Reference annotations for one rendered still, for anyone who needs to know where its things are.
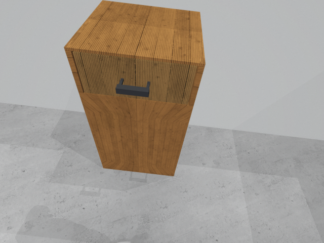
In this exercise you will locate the cabinet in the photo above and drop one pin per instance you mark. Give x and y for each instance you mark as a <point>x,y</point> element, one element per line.
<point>132,134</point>

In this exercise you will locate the handle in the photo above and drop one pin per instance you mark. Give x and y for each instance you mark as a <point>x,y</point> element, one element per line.
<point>132,90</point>

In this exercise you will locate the drawer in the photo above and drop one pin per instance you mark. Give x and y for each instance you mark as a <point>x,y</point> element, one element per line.
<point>169,82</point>

